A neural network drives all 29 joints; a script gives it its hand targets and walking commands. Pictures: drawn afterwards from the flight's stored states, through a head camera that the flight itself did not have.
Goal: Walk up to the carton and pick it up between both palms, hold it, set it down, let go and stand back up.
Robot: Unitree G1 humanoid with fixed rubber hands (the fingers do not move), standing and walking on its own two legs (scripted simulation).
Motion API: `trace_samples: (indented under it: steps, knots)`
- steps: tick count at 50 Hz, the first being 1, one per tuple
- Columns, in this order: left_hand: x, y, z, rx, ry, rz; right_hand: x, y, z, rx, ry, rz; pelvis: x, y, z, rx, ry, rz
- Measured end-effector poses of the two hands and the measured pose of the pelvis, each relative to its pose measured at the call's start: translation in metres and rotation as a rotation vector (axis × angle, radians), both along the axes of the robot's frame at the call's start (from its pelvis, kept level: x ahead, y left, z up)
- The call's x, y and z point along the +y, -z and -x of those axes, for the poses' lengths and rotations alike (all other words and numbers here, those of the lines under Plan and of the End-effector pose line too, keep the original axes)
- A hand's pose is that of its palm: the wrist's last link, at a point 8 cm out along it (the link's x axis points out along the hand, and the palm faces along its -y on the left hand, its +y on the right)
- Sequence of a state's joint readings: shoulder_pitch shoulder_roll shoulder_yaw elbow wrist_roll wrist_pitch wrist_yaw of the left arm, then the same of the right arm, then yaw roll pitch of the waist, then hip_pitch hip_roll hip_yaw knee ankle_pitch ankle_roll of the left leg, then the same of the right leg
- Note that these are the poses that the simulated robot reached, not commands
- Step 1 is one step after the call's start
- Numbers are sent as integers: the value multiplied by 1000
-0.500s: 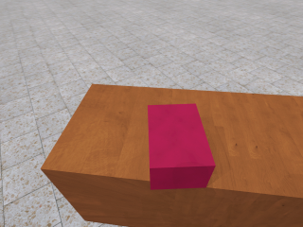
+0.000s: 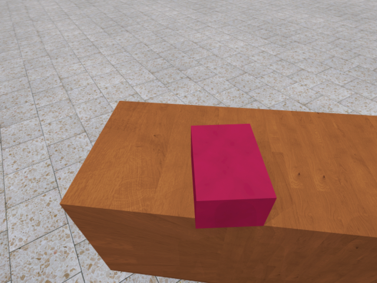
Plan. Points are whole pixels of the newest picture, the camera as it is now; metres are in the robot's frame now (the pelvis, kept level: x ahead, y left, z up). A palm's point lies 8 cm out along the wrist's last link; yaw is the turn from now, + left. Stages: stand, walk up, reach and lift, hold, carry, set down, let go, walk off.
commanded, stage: stand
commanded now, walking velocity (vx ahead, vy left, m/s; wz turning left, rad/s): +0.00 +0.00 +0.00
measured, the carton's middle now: (224, 172) +0.47 -0.07 -0.07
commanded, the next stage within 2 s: none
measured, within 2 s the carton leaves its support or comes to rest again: neither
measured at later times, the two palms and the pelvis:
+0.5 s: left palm out of the picture +0.03 +0.24 -0.13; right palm out of the picture +0.05 -0.25 -0.12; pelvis +0.02 +0.00 +0.00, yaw -1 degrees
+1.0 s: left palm out of the picture +0.05 +0.23 -0.14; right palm out of the picture +0.05 -0.24 -0.12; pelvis +0.04 +0.00 +0.01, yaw +0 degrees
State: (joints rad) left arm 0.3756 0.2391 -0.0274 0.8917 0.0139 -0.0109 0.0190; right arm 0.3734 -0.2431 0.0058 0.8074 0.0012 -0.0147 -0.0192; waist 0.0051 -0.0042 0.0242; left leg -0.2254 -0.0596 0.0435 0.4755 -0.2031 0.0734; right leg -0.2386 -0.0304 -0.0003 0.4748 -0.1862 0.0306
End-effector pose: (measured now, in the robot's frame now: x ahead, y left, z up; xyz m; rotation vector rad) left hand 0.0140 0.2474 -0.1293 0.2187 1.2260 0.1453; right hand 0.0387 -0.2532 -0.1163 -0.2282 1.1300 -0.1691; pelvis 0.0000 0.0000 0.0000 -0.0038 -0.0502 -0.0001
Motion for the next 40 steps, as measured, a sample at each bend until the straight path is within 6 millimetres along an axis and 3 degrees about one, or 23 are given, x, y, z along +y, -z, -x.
trace_samples:
  steps: [12,30,40]
  knots:
    - [-1,0,8,58,-13,-3,3,3,-2,24,26,-8,2,-1,-7,16,7,-6]
    - [-12,2,-27,46,-5,8,3,5,-12,61,47,-15,-3,-3,-27,24,9,-4]
    - [-14,4,-37,56,-11,11,7,6,-15,86,50,-21,-3,-4,-35,23,7,-5]
